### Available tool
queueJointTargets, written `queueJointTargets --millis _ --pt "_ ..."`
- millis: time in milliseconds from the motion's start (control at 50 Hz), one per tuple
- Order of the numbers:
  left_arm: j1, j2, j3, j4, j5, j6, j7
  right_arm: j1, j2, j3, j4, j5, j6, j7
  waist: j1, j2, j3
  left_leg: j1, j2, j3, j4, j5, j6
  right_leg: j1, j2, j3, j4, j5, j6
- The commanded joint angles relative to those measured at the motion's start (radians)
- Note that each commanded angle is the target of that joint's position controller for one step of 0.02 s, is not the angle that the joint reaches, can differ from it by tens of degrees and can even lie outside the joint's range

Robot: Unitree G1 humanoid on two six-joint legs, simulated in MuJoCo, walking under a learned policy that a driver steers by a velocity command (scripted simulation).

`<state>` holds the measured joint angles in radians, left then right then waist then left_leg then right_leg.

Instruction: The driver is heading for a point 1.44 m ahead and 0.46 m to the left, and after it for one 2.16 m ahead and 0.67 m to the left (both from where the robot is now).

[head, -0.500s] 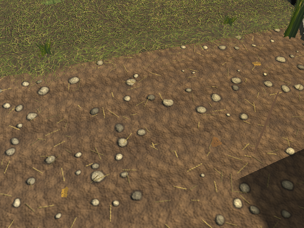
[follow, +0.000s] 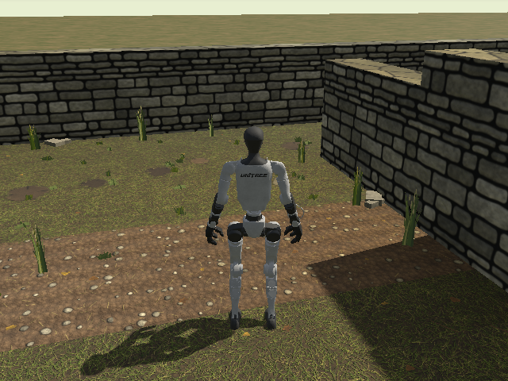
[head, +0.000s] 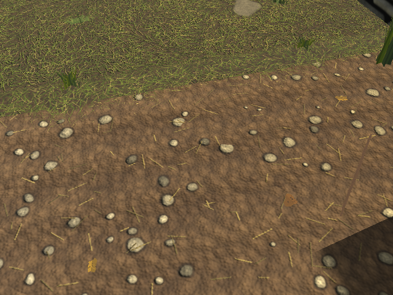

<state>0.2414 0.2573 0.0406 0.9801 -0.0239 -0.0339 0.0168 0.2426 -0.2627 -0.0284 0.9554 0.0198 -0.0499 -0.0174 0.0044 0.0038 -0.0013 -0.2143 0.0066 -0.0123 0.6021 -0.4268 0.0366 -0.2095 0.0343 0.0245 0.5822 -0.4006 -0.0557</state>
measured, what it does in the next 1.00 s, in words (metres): walks ahead: right foot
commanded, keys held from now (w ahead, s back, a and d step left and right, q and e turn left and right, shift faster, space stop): w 0.74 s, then w+q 0.26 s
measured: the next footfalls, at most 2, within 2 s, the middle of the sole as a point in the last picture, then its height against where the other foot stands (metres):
right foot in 0.52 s outside the picture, level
left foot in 1.06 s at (157, 261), level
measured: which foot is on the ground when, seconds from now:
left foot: down 0.00-0.54, up 0.56-1.00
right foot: down 0.00-0.16, up 0.18-0.50, down 0.52-1.00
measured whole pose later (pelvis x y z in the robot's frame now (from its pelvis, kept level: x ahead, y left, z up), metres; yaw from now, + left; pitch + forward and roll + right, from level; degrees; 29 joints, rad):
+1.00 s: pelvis +0.47 +0.02 +0.00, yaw +6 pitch +2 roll -3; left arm 0.30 0.29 0.05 0.96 -0.01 -0.08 0.00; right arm 0.12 -0.26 -0.03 0.78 0.02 -0.07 0.03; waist 0.06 0.03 0.00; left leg -0.60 0.10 -0.01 0.60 -0.02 0.03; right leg 0.07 0.04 -0.12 0.20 -0.29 0.00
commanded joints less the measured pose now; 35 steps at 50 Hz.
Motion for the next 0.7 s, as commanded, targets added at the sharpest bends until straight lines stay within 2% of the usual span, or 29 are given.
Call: queueJointTargets --millis 20,60,80,100,120,140,160,180,200,220,240,260,320,340,360,400,440,460,480,500,520,540,560,580,600,620,640,680,700 --pt "0.043 0.151 0.031 -0.026 -0.007 -0.048 -0.012 -0.091 -0.085 -0.017 -0.085 0.005 -0.058 0.014 0.032 -0.088 0.112 -0.219 0.009 -0.029 -0.027 -0.081 0.058 0.034 -0.18 0.312 -0.257 -0.264 -0.148" --pt "0.055 0.19 0.038 -0.026 -0.008 -0.051 -0.019 -0.087 -0.066 -0.012 -0.1 0.012 -0.075 0.025 0.01 -0.171 0.104 -0.249 -0.014 0.025 0.057 0.01 0.063 0.083 -0.288 0.472 -0.311 -0.155 -0.21" --pt "0.034 0.183 0.037 -0.037 -0.009 -0.053 -0.021 -0.068 -0.076 -0.013 -0.095 0.013 -0.081 0.03 -0.006 -0.157 0.103 -0.222 -0.007 0.021 0.027 0.024 0.075 0.078 -0.294 0.459 -0.282 -0.039 -0.207" --pt "-0.001 0.176 0.035 -0.052 -0.008 -0.052 -0.023 -0.016 -0.085 -0.017 -0.075 0.013 -0.084 0.034 -0.037 -0.138 0.081 -0.137 -0.006 0.017 -0.033 0.063 0.086 0.049 -0.271 0.397 -0.233 0.094 -0.182" --pt "-0.084 0.167 0.032 -0.086 -0.006 -0.054 -0.024 0.092 -0.115 -0.03 -0.03 0.015 -0.087 0.039 -0.091 -0.087 0.049 -0.005 0.001 -0.01 -0.095 0.179 0.094 -0.009 -0.204 0.275 -0.127 0.26 -0.134" --pt "-0.174 0.14 0.025 -0.134 0.0 -0.067 -0.028 0.252 -0.191 -0.059 0.03 0.013 -0.087 0.039 -0.15 0.07 -0.012 0.277 0.075 -0.181 -0.19 0.355 0.13 -0.204 -0.071 0.088 0.152 0.495 -0.056" --pt "-0.189 0.119 0.019 -0.156 0.012 -0.092 -0.033 0.395 -0.253 -0.081 0.069 0.0 -0.073 0.04 -0.187 0.269 -0.06 0.579 0.25 -0.463 -0.261 0.57 0.201 -0.531 0.044 -0.03 0.485 0.243 0.02" --pt "-0.152 0.114 0.016 -0.145 0.004 -0.098 -0.037 0.356 -0.162 -0.049 0.056 -0.011 -0.065 0.043 -0.139 0.209 -0.035 0.589 0.347 -0.545 -0.271 0.648 0.242 -0.682 0.02 0.029 0.596 -0.149 0.015" --pt "-0.147 0.104 0.013 -0.143 -0.024 -0.093 -0.042 0.3 -0.111 -0.033 0.038 -0.019 -0.061 0.043 -0.101 0.117 0.041 0.558 0.353 -0.488 -0.265 0.651 0.246 -0.766 -0.034 0.065 0.694 -0.143 -0.006" --pt "-0.163 0.085 0.006 -0.153 -0.032 -0.087 -0.046 0.266 -0.098 -0.026 0.024 -0.019 -0.057 0.041 -0.085 0.068 0.074 0.531 0.339 -0.409 -0.292 0.644 0.234 -0.818 -0.074 0.042 0.712 -0.091 -0.017" --pt "-0.187 0.074 0.004 -0.166 -0.024 -0.083 -0.048 0.234 -0.093 -0.018 0.018 -0.012 -0.05 0.042 -0.068 0.036 0.112 0.479 0.319 -0.338 -0.332 0.655 0.205 -0.829 -0.113 0.022 0.654 -0.031 -0.018" --pt "-0.199 0.073 0.006 -0.174 -0.01 -0.08 -0.049 0.209 -0.081 -0.012 0.009 -0.012 -0.044 0.039 -0.052 0.047 0.115 0.414 0.28 -0.273 -0.37 0.664 0.173 -0.77 -0.133 -0.001 0.584 0.037 -0.012" --pt "-0.278 0.02 -0.016 -0.217 0.012 -0.074 -0.064 0.151 -0.106 -0.012 -0.019 -0.016 -0.033 0.013 -0.045 0.073 0.13 0.151 0.152 -0.098 -0.464 0.623 0.137 -0.498 -0.088 -0.093 0.275 0.285 0.047" --pt "-0.324 0.0 -0.025 -0.235 0.012 -0.073 -0.065 0.168 -0.127 -0.017 -0.018 -0.017 -0.036 0.003 -0.059 0.077 0.131 0.086 0.135 -0.07 -0.5 0.592 0.134 -0.397 -0.065 -0.114 0.159 0.362 0.056" --pt "-0.358 0.005 -0.026 -0.251 0.009 -0.071 -0.064 0.202 -0.151 -0.023 -0.009 -0.015 -0.041 -0.004 -0.068 0.091 0.132 0.074 0.148 -0.076 -0.532 0.57 0.138 -0.338 -0.047 -0.119 0.088 0.409 0.059" --pt "-0.379 0.048 -0.015 -0.273 -0.002 -0.067 -0.061 0.222 -0.167 -0.032 0.006 -0.002 -0.049 -0.007 -0.053 0.111 0.14 0.133 0.186 -0.082 -0.545 0.557 0.129 -0.305 -0.041 -0.084 -0.014 0.459 0.04" --pt "-0.359 0.096 0.003 -0.278 -0.002 -0.068 -0.06 0.213 -0.168 -0.038 0.005 0.001 -0.048 -0.005 -0.019 0.114 0.108 0.234 0.219 -0.075 -0.478 0.725 0.106 -0.268 -0.03 -0.063 -0.068 0.457 0.008" --pt "-0.317 0.118 0.014 -0.269 -0.001 -0.067 -0.058 0.205 -0.178 -0.044 0.001 -0.005 -0.042 -0.005 0.009 0.128 0.06 0.28 0.228 -0.066 -0.407 0.887 0.092 -0.212 -0.013 -0.068 -0.059 0.429 -0.01" --pt "-0.226 0.145 0.031 -0.243 -0.002 -0.063 -0.054 0.197 -0.181 -0.047 -0.003 -0.012 -0.029 -0.004 0.058 0.142 -0.01 0.307 0.223 -0.05 -0.285 1.056 0.077 -0.109 0.009 -0.08 -0.039 0.383 -0.035" --pt "-0.077 0.174 0.051 -0.196 -0.005 -0.056 -0.047 0.191 -0.168 -0.043 -0.01 -0.019 -0.016 -0.004 0.13 0.138 -0.093 0.27 0.189 -0.024 -0.096 1.132 0.056 0.065 0.025 -0.098 -0.048 0.364 -0.063" --pt "0.089 0.214 0.066 -0.157 0.003 -0.049 -0.038 0.197 -0.144 -0.031 -0.029 -0.031 -0.012 -0.003 0.188 0.087 -0.2 0.064 0.157 -0.021 0.171 0.917 0.036 0.352 -0.101 0.034 -0.007 0.345 -0.114" --pt "0.19 0.301 0.083 -0.128 0.026 -0.048 -0.04 0.356 0.02 0.012 -0.042 -0.028 -0.029 0.012 0.104 -0.212 -0.392 -0.304 -0.036 -0.021 0.611 0.195 -0.026 0.692 -0.393 0.557 -0.095 0.104 -0.308" --pt "0.176 0.208 0.059 -0.119 0.016 -0.048 -0.045 0.306 -0.05 0.0 -0.024 -0.001 -0.057 0.021 0.134 -0.214 -0.405 -0.408 -0.058 -0.142 0.766 -0.12 -0.009 0.64 -0.42 0.792 -0.299 -0.064 -0.317" --pt "0.064 0.171 0.046 -0.131 0.008 -0.053 -0.044 0.182 -0.13 -0.025 -0.075 0.032 -0.073 0.026 0.109 -0.178 -0.18 -0.511 0.003 -0.118 0.804 -0.067 0.01 0.461 -0.385 0.643 -0.335 -0.106 -0.26" --pt "-0.024 0.143 0.037 -0.15 0.012 -0.06 -0.044 0.107 -0.144 -0.026 -0.099 0.034 -0.08 0.021 0.074 -0.077 -0.086 -0.483 0.063 -0.097 0.755 0.027 0.024 0.284 -0.349 0.506 -0.364 -0.035 -0.225" --pt "-0.083 0.117 0.028 -0.157 0.024 -0.067 -0.049 0.082 -0.135 -0.031 -0.101 0.02 -0.076 0.014 0.035 -0.031 -0.023 -0.435 0.102 -0.079 0.686 0.085 0.021 0.133 -0.31 0.402 -0.391 0.072 -0.204" --pt "-0.115 0.095 0.021 -0.157 0.037 -0.074 -0.05 0.107 -0.125 -0.036 -0.095 0.007 -0.062 0.008 -0.008 -0.052 -0.01 -0.361 0.135 -0.087 0.64 0.122 0.019 0.037 -0.27 0.321 -0.418 0.135 -0.186" --pt "-0.126 0.095 0.021 -0.143 0.03 -0.079 -0.054 0.149 -0.075 -0.03 -0.086 -0.001 -0.035 0.004 -0.045 -0.079 0.007 -0.3 0.15 -0.074 0.578 0.129 0.003 -0.071 -0.244 0.238 -0.469 0.169 -0.195" --pt "-0.113 0.105 0.023 -0.133 0.027 -0.084 -0.053 0.133 -0.072 -0.03 -0.097 -0.006 -0.026 0.001 -0.048 -0.078 0.026 -0.311 0.157 -0.065 0.54 0.149 -0.01 -0.102 -0.239 0.205 -0.49 0.181 -0.203"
